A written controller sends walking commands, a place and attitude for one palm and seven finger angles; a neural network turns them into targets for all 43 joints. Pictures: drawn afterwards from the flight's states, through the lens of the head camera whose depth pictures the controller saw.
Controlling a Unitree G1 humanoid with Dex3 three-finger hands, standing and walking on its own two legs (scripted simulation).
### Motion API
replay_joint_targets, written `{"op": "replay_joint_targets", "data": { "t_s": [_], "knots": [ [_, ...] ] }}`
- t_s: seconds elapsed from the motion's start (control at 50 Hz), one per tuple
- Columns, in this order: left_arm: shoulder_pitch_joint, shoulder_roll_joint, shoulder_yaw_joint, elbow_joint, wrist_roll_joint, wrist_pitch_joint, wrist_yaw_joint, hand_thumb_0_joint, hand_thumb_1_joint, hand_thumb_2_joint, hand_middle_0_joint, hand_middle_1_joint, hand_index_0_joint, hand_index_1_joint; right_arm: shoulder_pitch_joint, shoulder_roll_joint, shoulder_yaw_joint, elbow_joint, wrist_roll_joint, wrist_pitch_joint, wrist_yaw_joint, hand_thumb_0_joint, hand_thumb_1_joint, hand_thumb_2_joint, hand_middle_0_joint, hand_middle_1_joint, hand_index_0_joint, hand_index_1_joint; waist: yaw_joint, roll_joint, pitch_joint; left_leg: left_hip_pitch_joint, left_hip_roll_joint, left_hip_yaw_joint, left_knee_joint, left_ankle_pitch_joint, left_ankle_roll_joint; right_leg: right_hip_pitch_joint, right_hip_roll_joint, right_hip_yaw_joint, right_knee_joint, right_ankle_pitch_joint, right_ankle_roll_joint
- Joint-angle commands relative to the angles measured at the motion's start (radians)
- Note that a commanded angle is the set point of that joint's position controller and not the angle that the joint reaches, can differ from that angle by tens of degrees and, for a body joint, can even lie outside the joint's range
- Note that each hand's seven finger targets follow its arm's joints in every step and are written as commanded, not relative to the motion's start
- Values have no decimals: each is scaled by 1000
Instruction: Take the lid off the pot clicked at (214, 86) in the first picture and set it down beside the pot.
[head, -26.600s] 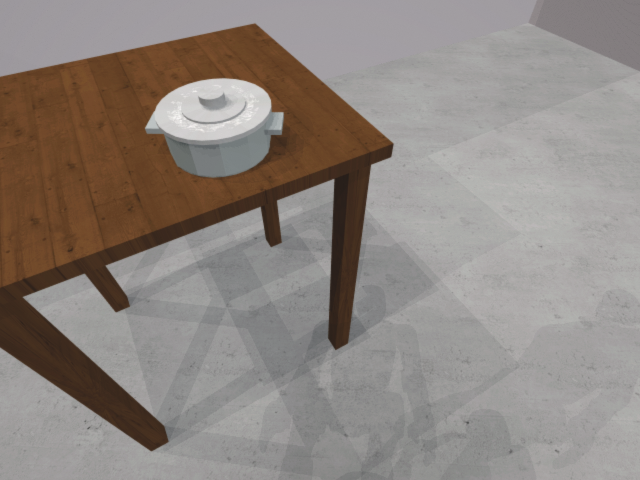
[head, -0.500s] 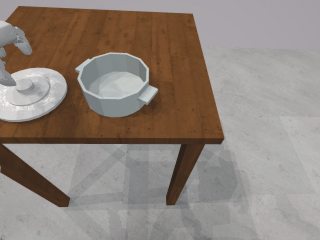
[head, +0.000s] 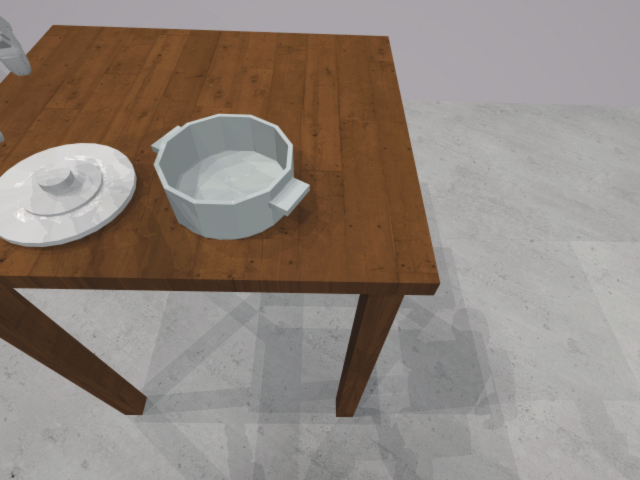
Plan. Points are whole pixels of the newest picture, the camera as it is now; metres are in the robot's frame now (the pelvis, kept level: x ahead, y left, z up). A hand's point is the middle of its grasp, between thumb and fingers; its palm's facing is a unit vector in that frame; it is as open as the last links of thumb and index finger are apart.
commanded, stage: raise the empty hand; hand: left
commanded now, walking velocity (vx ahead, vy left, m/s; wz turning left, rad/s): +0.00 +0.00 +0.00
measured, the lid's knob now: (55, 178) +0.48 +0.34 +0.10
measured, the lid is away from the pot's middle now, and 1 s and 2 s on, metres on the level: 0.23 0.23 0.23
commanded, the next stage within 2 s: draw the hand back to the body in 0.22 s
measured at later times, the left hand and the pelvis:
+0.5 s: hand out of the picture +0.46 +0.33 +0.25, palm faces -0.22 -0.07 -0.97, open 11.0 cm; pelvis +0.01 -0.01 +0.00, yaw -1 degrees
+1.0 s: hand out of the picture +0.41 +0.27 +0.29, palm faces +0.40 -0.82 -0.42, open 11.0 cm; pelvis +0.01 -0.02 +0.01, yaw -1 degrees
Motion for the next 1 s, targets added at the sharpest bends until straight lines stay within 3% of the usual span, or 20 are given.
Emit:
{"op": "replay_joint_targets", "data": {
  "t_s": [0.0, 0.08, 0.1, 0.18, 0.22, 0.32, 0.38, 0.46, 0.48, 0.5, 0.6, 0.68, 0.72, 0.78, 0.8, 0.82, 0.84, 0.88, 0.94, 0.98],
  "knots": [
    [-505, 263, 63, -171, 11, 16, 29, 0, -124, 878, -465, -638, -465, -638, 12, -166, -47, -83, -4, -13, -15, 0, -900, -900, 200, 300, 200, 300, -11, 96, -350, 349, 17, -11, -67, 297, 12, 1, 55, -35, -53, 169, -56],
    [-504, 266, 62, -164, 12, 20, 23, 0, -124, 878, -465, -638, -465, -638, 5, -160, -41, -91, 2, -25, -19, 0, -900, -900, 200, 300, 200, 300, -8, 112, -353, 364, 12, -11, -55, 367, 20, 13, 56, -36, -54, 218, -59],
    [-505, 315, 95, -134, 25, 24, 26, 0, -124, 878, -465, -638, -465, -638, 11, -163, -40, -78, -4, -18, -18, 0, -900, -900, 200, 300, 200, 300, -7, 85, -366, 336, 15, -2, -59, 332, 18, 42, 53, -28, -50, 214, -52],
    [-467, 253, 44, -109, 17, 30, 16, 0, -124, 878, -465, -638, -465, -638, -3, -163, -38, -92, 6, -21, -17, 0, -900, -900, 200, 300, 200, 300, -9, 71, -321, 304, 14, 10, -67, 321, 20, 51, 49, -31, -48, 239, -56],
    [-514, 311, 83, -148, 35, 30, 23, 0, -124, 878, -465, -638, -465, -638, 6, -161, -45, -86, -2, -12, -14, 0, -900, -900, 200, 300, 200, 300, -7, 77, -385, 326, 11, 10, -53, 356, 24, 70, 48, -22, -41, 263, -48],
    [-455, 329, 101, -104, 30, 31, 20, 0, -124, 878, -465, -638, -465, -638, 7, -163, -46, -90, 0, -6, -12, 0, -900, -900, 200, 300, 200, 300, -6, 47, -349, 285, 12, 22, -50, 355, 25, 87, 47, -19, -39, 294, -43],
    [-407, 344, 135, -198, 21, 21, 21, 0, -124, 878, -465, -638, -465, -638, -8, -158, -50, -118, 3, -4, -3, 0, -900, -900, 200, 300, 200, 300, 12, 94, -403, 333, 13, 13, -35, 486, 29, 108, 46, -19, -23, 357, -49],
    [-334, 371, 178, -245, 14, 33, 25, 0, -124, 878, -465, -638, -465, -638, -22, -155, -57, -134, -1, 13, 4, 0, -900, -900, 200, 300, 200, 300, 13, 65, -395, 321, 11, 15, -28, 476, 30, 108, 47, -16, -20, 354, -44],
    [-324, 332, 154, -313, -3, 33, 20, 0, -124, 878, -465, -638, -465, -638, -40, -154, -58, -150, 6, 10, 8, 0, -900, -900, 200, 300, 200, 300, 13, 128, -401, 357, 14, 7, -26, 536, 30, 91, 46, -18, -22, 365, -51],
    [-325, 380, 200, -393, -3, 38, 27, 0, -124, 878, -465, -638, -465, -638, -39, -153, -63, -151, 0, 16, 14, 0, -900, -900, 200, 300, 200, 300, 24, 127, -458, 392, 20, -5, -21, 571, 30, 106, 47, -12, -15, 358, -45],
    [-145, 417, 286, -495, -43, 53, 24, 0, -124, 878, -465, -638, -465, -638, -80, -148, -60, -180, -1, 13, 21, 0, -900, -900, 200, 300, 200, 300, 48, 104, -453, 394, 20, -10, -14, 609, 30, 135, 42, -12, -12, 377, -40],
    [-74, 352, 265, -562, -78, 80, 14, 0, -124, 878, -465, -638, -465, -638, -117, -146, -60, -194, 3, 8, 21, 0, -900, -900, 200, 300, 200, 300, 43, 123, -382, 398, 17, -14, -18, 596, 31, 91, 43, -23, -31, 360, -47],
    [-53, 367, 289, -579, -80, 93, 16, 0, -124, 878, -465, -638, -465, -638, -121, -139, -57, -192, 1, 10, 19, 0, -900, -900, 200, 300, 200, 300, 48, 74, -376, 387, 16, -15, -25, 553, 30, 100, 42, -24, -31, 339, -41],
    [-39, 298, 246, -698, -101, 103, 15, 0, -124, 878, -465, -638, -465, -638, -166, -135, -56, -210, 1, -1, 20, 0, -900, -900, 200, 300, 200, 300, 51, 147, -381, 438, 17, -30, -32, 585, 28, 73, 42, -28, -43, 311, -52],
    [-157, 106, 491, -809, -715, -10, 210, 0, -124, 878, -465, -638, -465, -638, 8, -78, -63, -286, -1, -85, 14, 0, -900, -900, 200, 300, 200, 300, 22, 102, -334, 596, 65, -19, -51, 462, -1, -3, 38, -41, -83, 215, -77],
    [7, 72, 442, -687, -753, -30, 309, 0, -124, 878, -465, -638, -465, -638, -43, -101, -37, -250, -12, -109, -2, 0, -900, -900, 200, 300, 200, 300, 37, 66, -279, 613, 86, -64, -83, 390, -11, -2, 39, -28, -90, 154, -79],
    [88, 51, 490, -639, -844, -35, 378, 0, -124, 878, -465, -638, -465, -638, -38, -111, -40, -243, -21, -119, -16, 0, -900, -900, 200, 300, 200, 300, 44, -35, -244, 550, 85, -57, -107, 322, -10, 40, 38, -24, -105, 161, -72],
    [126, 60, 537, -627, -941, -53, 458, 0, -124, 878, -465, -638, -465, -638, -70, -132, -32, -206, -32, -132, -32, 0, -900, -900, 200, 300, 200, 300, 61, -88, -207, 453, 65, -13, -143, 205, -8, 123, 36, -19, -123, 180, -68],
    [83, 12, 536, -861, -993, -93, 537, 0, -73, 880, -452, -621, -452, -621, -110, -114, -28, -199, -43, -183, -32, 0, -900, -900, 200, 300, 200, 300, 69, 132, -260, 527, 65, -9, -162, 263, -23, 169, 21, 0, -129, 220, -69],
    [130, 32, 589, -877, -1006, -99, 576, 0, -21, 881, -439, -604, -439, -604, -116, -115, -23, -170, -55, -202, -30, 0, -900, -900, 200, 300, 200, 300, 81, 147, -209, 504, 66, -13, -176, 275, -28, 182, 27, -3, -143, 228, -73]
  ]
}}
